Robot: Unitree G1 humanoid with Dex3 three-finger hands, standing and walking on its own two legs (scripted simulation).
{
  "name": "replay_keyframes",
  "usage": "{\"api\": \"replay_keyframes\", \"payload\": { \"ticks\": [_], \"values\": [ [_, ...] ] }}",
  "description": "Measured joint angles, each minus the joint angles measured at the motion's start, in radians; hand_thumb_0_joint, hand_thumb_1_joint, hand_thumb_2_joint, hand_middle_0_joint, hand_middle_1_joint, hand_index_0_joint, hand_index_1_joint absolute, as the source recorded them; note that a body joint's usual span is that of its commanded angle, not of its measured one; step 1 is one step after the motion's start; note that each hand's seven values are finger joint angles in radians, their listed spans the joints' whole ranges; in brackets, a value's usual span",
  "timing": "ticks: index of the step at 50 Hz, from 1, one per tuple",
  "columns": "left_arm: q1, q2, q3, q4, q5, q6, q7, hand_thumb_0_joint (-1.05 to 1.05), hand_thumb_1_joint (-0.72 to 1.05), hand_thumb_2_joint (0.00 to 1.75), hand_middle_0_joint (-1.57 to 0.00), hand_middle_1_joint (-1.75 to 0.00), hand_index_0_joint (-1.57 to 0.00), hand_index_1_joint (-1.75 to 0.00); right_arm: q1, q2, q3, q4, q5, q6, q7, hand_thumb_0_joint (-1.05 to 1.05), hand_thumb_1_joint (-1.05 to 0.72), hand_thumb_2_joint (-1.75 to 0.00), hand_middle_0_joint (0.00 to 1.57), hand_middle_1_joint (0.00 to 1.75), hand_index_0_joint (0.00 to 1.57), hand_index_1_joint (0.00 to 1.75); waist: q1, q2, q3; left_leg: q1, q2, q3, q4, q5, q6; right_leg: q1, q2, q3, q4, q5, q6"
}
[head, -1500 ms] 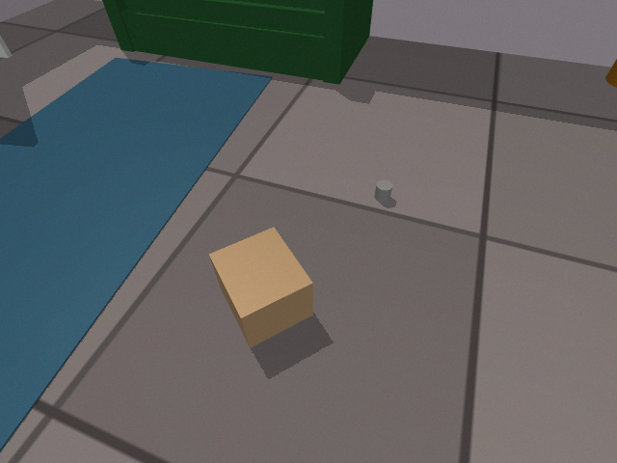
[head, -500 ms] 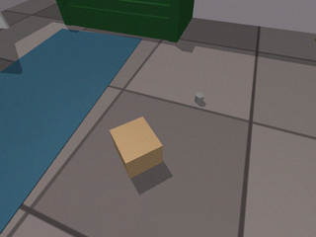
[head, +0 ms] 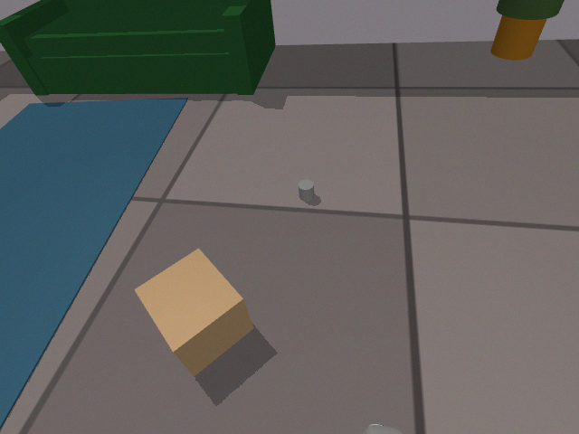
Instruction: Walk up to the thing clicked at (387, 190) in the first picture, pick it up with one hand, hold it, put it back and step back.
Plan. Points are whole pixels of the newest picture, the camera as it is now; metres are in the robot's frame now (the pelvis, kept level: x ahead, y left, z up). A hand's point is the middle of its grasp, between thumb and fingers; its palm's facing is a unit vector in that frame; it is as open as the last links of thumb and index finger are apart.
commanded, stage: walk up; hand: left
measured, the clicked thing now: (306, 190) +1.32 -0.03 -0.71
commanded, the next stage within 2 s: none
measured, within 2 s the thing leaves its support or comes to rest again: neither
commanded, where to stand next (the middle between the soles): +0.91 -0.16 m, yaw -14 degrees
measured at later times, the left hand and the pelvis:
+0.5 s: hand (166, 357) +0.29 +0.26 -0.14, palm faces -0.15 -0.93 -0.35, open 7.4 cm; pelvis +0.23 -0.01 +0.01, yaw -8 degrees
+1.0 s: hand (235, 216) +0.59 +0.15 -0.09, palm faces -0.22 -0.89 -0.40, open 7.4 cm; pelvis +0.44 -0.09 +0.02, yaw -14 degrees
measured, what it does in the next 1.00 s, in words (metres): walks ahead: left foot, then right foot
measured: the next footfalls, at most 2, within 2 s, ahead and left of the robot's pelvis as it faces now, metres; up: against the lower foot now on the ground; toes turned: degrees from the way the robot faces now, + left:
left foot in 0.42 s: +0.36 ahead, +0.10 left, +0.00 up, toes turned -2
right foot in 0.84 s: +0.51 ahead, -0.22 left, +0.00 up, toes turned -16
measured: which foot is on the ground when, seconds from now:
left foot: up 0.00-0.40, down 0.42-0.88, up 0.90-1.00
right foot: down 0.00-0.46, up 0.48-0.82, down 0.84-1.00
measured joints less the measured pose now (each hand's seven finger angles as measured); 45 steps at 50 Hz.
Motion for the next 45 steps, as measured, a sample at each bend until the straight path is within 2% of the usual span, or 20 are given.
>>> {"api": "replay_keyframes", "payload": {
  "ticks": [2, 4, 6, 9, 13, 17, 20, 22, 23, 24, 26, 29, 32, 37, 40, 42, 43, 44, 45],
  "values": [
    [0.008, -0.021, -0.002, -0.022, -0.006, -0.017, 0.016, 0.01, 0.91, 0.9, -0.2, -0.3, -0.2, -0.3, -0.009, 0.007, 0.011, -0.002, 0.01, 0.017, 0.0, 0.01, -0.91, -0.9, 0.2, 0.3, 0.2, 0.3, 0.019, 0.008, 0.007, -0.112, -0.049, -0.072, 0.249, -0.016, 0.009, 0.01, 0.022, -0.004, 0.032, -0.049, -0.013],
    [0.026, -0.048, -0.017, -0.032, -0.018, -0.019, 0.023, 0.01, 0.91, 0.9, -0.2, -0.3, -0.2, -0.3, -0.027, 0.018, 0.025, -0.009, 0.021, 0.016, 0.008, 0.01, -0.91, -0.9, 0.2, 0.3, 0.2, 0.3, 0.037, 0.01, 0.013, -0.214, -0.095, -0.075, 0.391, 0.03, 0.013, 0.056, 0.04, 0.004, -0.016, -0.05, -0.031],
    [0.049, -0.07, -0.034, -0.032, -0.026, -0.02, 0.03, 0.0, 0.91, 0.9, -0.2, -0.3, -0.2, -0.3, -0.043, 0.032, 0.038, -0.026, 0.034, 0.007, 0.016, 0.01, -0.91, -0.9, 0.2, 0.3, 0.2, 0.3, 0.045, 0.016, 0.018, -0.301, -0.107, -0.062, 0.423, 0.098, 0.024, 0.116, 0.061, 0.011, -0.096, -0.028, -0.039],
    [0.088, -0.08, -0.049, -0.029, -0.03, -0.023, 0.037, 0.01, 0.91, 0.9, -0.21, -0.3, -0.2, -0.3, -0.046, 0.06, 0.05, -0.063, 0.036, -0.004, 0.032, 0.01, -0.91, -0.9, 0.2, 0.3, 0.2, 0.3, 0.053, 0.007, 0.016, -0.392, -0.097, -0.054, 0.356, 0.183, 0.025, 0.194, 0.09, 0.026, -0.194, -0.01, -0.048],
    [0.129, -0.076, -0.055, -0.039, -0.03, -0.028, 0.041, 0.01, 0.91, 0.9, -0.21, -0.3, -0.21, -0.3, -0.029, 0.08, 0.052, -0.091, 0.024, -0.001, 0.051, 0.0, -0.91, -0.9, 0.2, 0.3, 0.21, 0.3, 0.053, -0.011, 0.002, -0.454, -0.076, -0.069, 0.202, 0.242, 0.0, 0.263, 0.118, 0.042, -0.262, -0.025, -0.057],
    [0.145, -0.065, -0.056, -0.065, -0.024, -0.041, 0.042, 0.01, 0.9, 0.9, -0.21, -0.3, -0.21, -0.3, -0.016, 0.073, 0.043, -0.092, 0.015, 0.001, 0.054, 0.0, -0.91, -0.9, 0.2, 0.3, 0.21, 0.3, 0.054, -0.022, 0.0, -0.452, -0.064, -0.083, 0.034, 0.302, -0.013, 0.315, 0.134, 0.054, -0.277, -0.075, -0.049],
    [0.144, -0.052, -0.057, -0.081, -0.022, -0.046, 0.045, 0.01, 0.9, 0.9, -0.21, -0.3, -0.21, -0.3, -0.012, 0.066, 0.033, -0.091, 0.015, -0.008, 0.05, 0.0, -0.91, -0.9, 0.2, 0.3, 0.21, 0.3, 0.051, -0.032, 0.0, -0.408, -0.071, -0.078, -0.078, 0.33, -0.006, 0.345, 0.132, 0.06, -0.248, -0.14, -0.033],
    [0.143, -0.036, -0.057, -0.088, -0.022, -0.044, 0.049, 0.01, 0.9, 0.9, -0.21, -0.3, -0.21, -0.3, -0.014, 0.068, 0.027, -0.098, 0.014, -0.025, 0.043, 0.01, -0.91, -0.9, 0.2, 0.3, 0.21, 0.3, 0.043, -0.061, 0.002, -0.36, -0.098, -0.055, -0.134, 0.385, -0.001, 0.344, 0.106, 0.074, -0.172, -0.213, -0.025],
    [0.135, -0.028, -0.054, -0.086, -0.025, -0.039, 0.055, 0.01, 0.9, 0.9, -0.21, -0.3, -0.21, -0.3, -0.022, 0.076, 0.025, -0.105, 0.009, -0.035, 0.038, 0.01, -0.91, -0.9, 0.2, 0.3, 0.21, 0.3, 0.039, -0.091, 0.011, -0.348, -0.117, -0.03, -0.114, 0.369, -0.001, 0.316, 0.081, 0.09, -0.079, -0.236, -0.031],
    [0.126, -0.028, -0.054, -0.083, -0.03, -0.034, 0.062, 0.01, 0.91, 0.9, -0.21, -0.3, -0.2, -0.3, -0.026, 0.08, 0.025, -0.118, 0.004, -0.046, 0.033, 0.01, -0.91, -0.9, 0.2, 0.3, 0.21, 0.3, 0.033, -0.102, 0.017, -0.339, -0.121, -0.013, -0.091, 0.335, -0.001, 0.272, 0.082, 0.113, 0.039, -0.23, -0.036],
    [0.112, -0.029, -0.064, -0.077, -0.032, -0.027, 0.073, 0.01, 0.91, 0.9, -0.21, -0.3, -0.2, -0.3, -0.023, 0.086, 0.029, -0.141, 0.014, -0.06, 0.03, 0.0, -0.91, -0.9, 0.2, 0.3, 0.21, 0.3, 0.01, -0.092, 0.018, -0.307, -0.109, -0.004, -0.075, 0.283, 0.005, 0.173, 0.113, 0.121, 0.259, -0.24, -0.047],
    [0.085, -0.009, -0.07, -0.078, -0.036, -0.033, 0.073, 0.01, 0.91, 0.9, -0.21, -0.3, -0.2, -0.3, 0.003, 0.105, 0.044, -0.158, 0.032, -0.061, 0.022, 0.0, -0.91, -0.9, 0.2, 0.3, 0.21, 0.3, -0.015, -0.098, 0.017, -0.219, -0.103, 0.011, -0.138, 0.266, 0.004, 0.042, 0.107, 0.108, 0.399, -0.175, -0.045],
    [0.048, 0.009, -0.059, -0.101, -0.045, -0.037, 0.062, 0.01, 0.91, 0.9, -0.2, -0.3, -0.2, -0.3, 0.043, 0.109, 0.06, -0.16, 0.039, -0.064, 0.02, 0.0, -0.9, -0.9, 0.21, 0.3, 0.21, 0.3, -0.028, -0.111, 0.02, -0.144, -0.112, 0.023, -0.203, 0.259, -0.004, -0.051, 0.066, 0.114, 0.346, -0.107, -0.031],
    [0.001, 0.005, -0.054, -0.126, -0.04, -0.031, 0.036, 0.01, 0.91, 0.9, -0.2, -0.3, -0.2, -0.3, 0.083, 0.085, 0.063, -0.151, 0.035, -0.052, 0.021, 0.0, -0.9, -0.9, 0.21, 0.3, 0.21, 0.3, -0.032, -0.092, 0.035, -0.053, -0.112, 0.05, -0.242, 0.207, -0.016, -0.106, 0.002, 0.087, 0.087, -0.02, -0.01],
    [-0.012, -0.006, -0.056, -0.123, -0.032, -0.031, 0.025, 0.01, 0.91, 0.9, -0.2, -0.3, -0.2, -0.3, 0.093, 0.064, 0.056, -0.148, 0.037, -0.041, 0.022, 0.0, -0.9, -0.9, 0.21, 0.3, 0.21, 0.3, -0.041, -0.065, 0.036, -0.016, -0.1, 0.063, -0.214, 0.144, -0.036, -0.074, -0.007, 0.059, -0.064, 0.057, -0.018],
    [-0.009, -0.009, -0.056, -0.118, -0.028, -0.036, 0.024, 0.01, 0.91, 0.9, -0.2, -0.3, -0.2, -0.3, 0.104, 0.053, 0.052, -0.146, 0.039, -0.03, 0.02, 0.0, -0.9, -0.9, 0.21, 0.3, 0.21, 0.3, -0.046, -0.049, 0.025, -0.004, -0.084, 0.064, -0.153, 0.077, -0.046, -0.022, 0.005, 0.036, -0.135, 0.108, -0.025],
    [-0.015, -0.019, -0.053, -0.111, -0.026, -0.042, 0.028, 0.01, 0.91, 0.9, -0.2, -0.3, -0.2, -0.3, 0.102, 0.045, 0.049, -0.141, 0.04, -0.024, 0.017, 0.0, -0.9, -0.9, 0.21, 0.3, 0.21, 0.3, -0.043, -0.021, 0.028, -0.012, -0.054, 0.056, -0.088, 0.038, -0.035, -0.011, 0.027, 0.023, -0.119, 0.105, -0.02],
    [-0.021, -0.028, -0.05, -0.11, -0.024, -0.049, 0.034, 0.01, 0.91, 0.9, -0.2, -0.3, -0.2, -0.3, 0.096, 0.044, 0.047, -0.134, 0.041, -0.016, 0.012, 0.0, -0.9, -0.9, 0.21, 0.3, 0.21, 0.3, -0.04, 0.004, 0.035, -0.039, -0.029, 0.026, 0.007, 0.026, -0.006, -0.005, 0.048, 0.008, -0.085, 0.071, -0.02],
    [-0.021, -0.033, -0.05, -0.115, -0.025, -0.055, 0.041, 0.01, 0.91, 0.9, -0.2, -0.3, -0.2, -0.3, 0.09, 0.051, 0.05, -0.128, 0.043, -0.006, 0.009, 0.01, -0.9, -0.9, 0.2, 0.3, 0.21, 0.3, -0.033, 0.006, 0.038, -0.081, -0.037, -0.018, 0.119, 0.026, 0.007, -0.001, 0.053, 0.005, -0.055, 0.037, -0.022]
  ]
}}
